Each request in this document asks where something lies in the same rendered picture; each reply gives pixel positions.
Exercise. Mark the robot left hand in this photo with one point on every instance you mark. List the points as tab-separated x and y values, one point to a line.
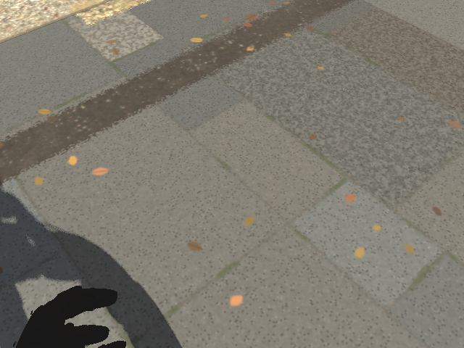
46	327

